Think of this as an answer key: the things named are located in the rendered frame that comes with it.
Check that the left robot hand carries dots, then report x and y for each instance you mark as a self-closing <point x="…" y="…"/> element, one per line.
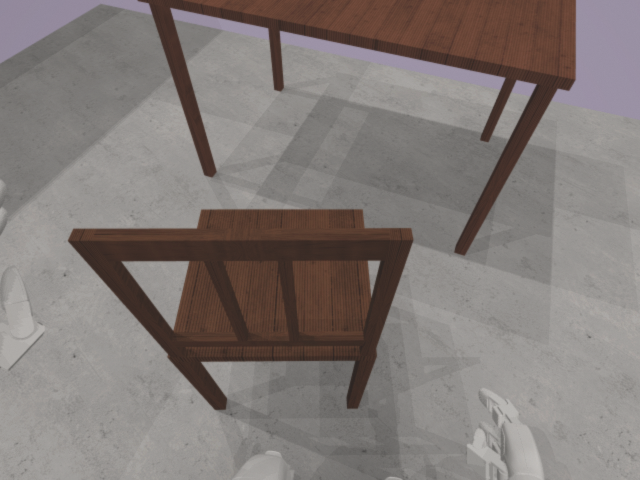
<point x="22" y="332"/>

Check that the chair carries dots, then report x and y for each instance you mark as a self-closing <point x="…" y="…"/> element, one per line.
<point x="261" y="285"/>

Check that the table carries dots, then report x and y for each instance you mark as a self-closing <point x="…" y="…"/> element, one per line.
<point x="527" y="40"/>

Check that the right robot hand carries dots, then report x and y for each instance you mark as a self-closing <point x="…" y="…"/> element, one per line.
<point x="511" y="452"/>

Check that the robot left thigh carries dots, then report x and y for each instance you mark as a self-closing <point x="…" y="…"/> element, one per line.
<point x="264" y="467"/>

